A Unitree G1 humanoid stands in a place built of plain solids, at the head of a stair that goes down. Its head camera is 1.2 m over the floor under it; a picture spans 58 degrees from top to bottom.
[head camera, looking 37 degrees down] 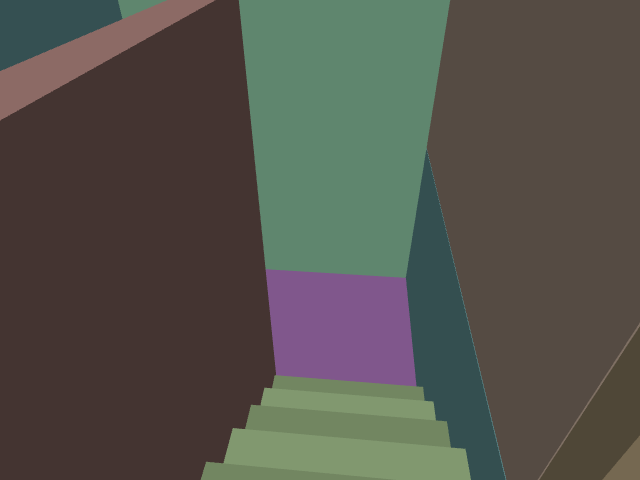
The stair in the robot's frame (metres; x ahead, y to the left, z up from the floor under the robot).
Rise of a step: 0.21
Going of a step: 0.24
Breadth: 0.91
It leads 6 degrees to the right of straight ahead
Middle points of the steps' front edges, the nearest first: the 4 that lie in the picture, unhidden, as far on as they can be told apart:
0.88 -0.10 -0.43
1.12 -0.13 -0.64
1.36 -0.15 -0.86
1.59 -0.17 -1.07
